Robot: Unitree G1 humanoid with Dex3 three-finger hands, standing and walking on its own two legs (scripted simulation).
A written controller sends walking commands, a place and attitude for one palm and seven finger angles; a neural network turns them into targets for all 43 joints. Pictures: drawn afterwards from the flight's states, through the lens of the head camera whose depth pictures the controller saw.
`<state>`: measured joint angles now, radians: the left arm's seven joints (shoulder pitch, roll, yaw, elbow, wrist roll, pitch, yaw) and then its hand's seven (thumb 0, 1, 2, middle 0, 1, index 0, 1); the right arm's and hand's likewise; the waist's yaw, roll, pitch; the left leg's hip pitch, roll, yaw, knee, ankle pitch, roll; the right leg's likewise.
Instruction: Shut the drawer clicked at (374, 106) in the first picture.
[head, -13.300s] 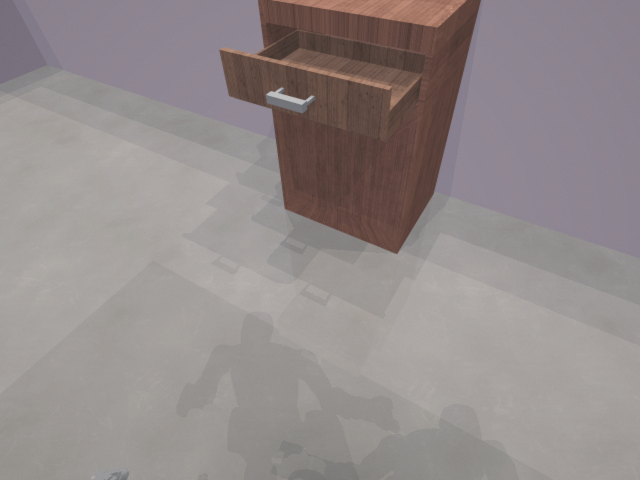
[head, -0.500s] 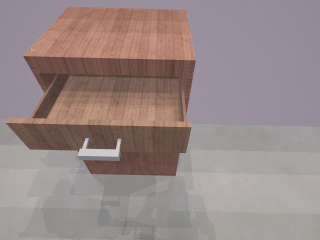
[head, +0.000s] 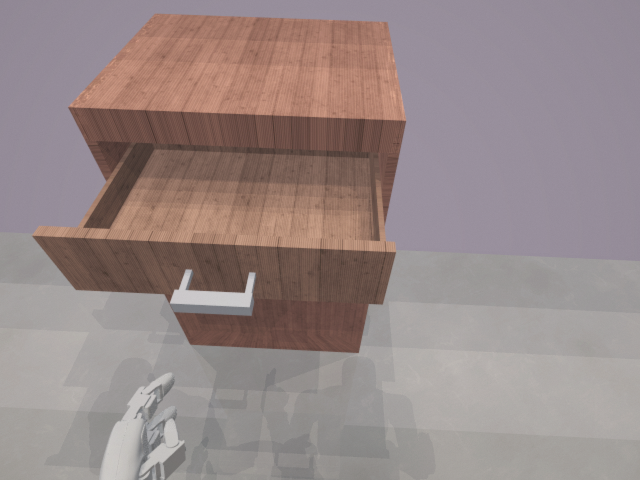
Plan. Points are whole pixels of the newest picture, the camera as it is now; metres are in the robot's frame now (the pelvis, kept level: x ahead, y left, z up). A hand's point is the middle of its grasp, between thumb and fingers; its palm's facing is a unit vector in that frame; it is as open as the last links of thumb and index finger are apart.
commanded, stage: raise the hand and make a fist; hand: left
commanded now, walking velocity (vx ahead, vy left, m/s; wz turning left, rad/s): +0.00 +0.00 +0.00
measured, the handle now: (216, 290) +0.39 +0.17 -0.02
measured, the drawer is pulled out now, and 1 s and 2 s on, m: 0.23 0.23 0.23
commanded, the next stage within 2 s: bring the fist close to the handle in 1.74 s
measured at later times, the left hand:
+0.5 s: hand (195, 439) +0.18 +0.15 +0.00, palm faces -0.02 -1.00 -0.08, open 4.7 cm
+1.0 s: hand (184, 420) +0.18 +0.15 +0.04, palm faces +0.01 -1.00 -0.04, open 3.1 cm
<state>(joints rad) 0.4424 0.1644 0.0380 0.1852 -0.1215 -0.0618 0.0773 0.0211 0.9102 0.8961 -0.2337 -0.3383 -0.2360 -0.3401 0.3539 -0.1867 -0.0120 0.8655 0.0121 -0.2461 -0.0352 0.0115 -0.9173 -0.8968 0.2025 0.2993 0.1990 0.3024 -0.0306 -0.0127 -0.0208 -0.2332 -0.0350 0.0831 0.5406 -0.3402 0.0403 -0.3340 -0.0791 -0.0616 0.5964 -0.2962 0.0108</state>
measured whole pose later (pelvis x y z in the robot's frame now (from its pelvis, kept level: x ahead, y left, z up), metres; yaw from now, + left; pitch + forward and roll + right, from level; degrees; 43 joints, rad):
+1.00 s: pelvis -0.01 -0.02 -0.04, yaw +1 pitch +9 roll -1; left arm 0.54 0.19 0.10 -0.22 -0.24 -0.33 -0.22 0.02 0.90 0.90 -1.19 -1.37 -1.19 -1.37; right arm 0.24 -0.23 0.00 0.54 0.04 -0.29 -0.03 0.01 -0.91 -0.90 0.20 0.30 0.20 0.30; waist 0.01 0.02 -0.10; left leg -0.56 0.02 0.02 0.90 -0.50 0.02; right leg -0.60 -0.04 -0.11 0.86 -0.41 -0.01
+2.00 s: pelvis +0.00 -0.04 -0.02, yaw +2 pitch +6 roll +0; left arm 0.46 0.20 0.12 -0.21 -0.24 -0.23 -0.21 0.02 0.90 0.90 -1.40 -1.60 -1.40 -1.60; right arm 0.25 -0.25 0.03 0.57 0.04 -0.30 -0.04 0.01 -0.90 -0.90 0.20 0.30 0.20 0.30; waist 0.01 0.05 -0.09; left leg -0.43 0.03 0.01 0.77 -0.44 -0.01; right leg -0.48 -0.02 -0.13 0.76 -0.37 -0.04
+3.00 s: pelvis -0.03 -0.03 -0.06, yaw +1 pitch +16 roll +0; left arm 0.01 0.19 0.13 0.27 -0.20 -0.42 -0.19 0.02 0.90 0.90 -1.40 -1.60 -1.40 -1.60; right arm 0.23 -0.24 0.01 0.57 0.02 -0.16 -0.01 0.01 -0.90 -0.90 0.20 0.30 0.20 0.30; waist -0.03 0.02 -0.12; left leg -0.80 0.03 0.04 1.05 -0.52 0.01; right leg -0.86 -0.05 -0.09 1.03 -0.44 -0.03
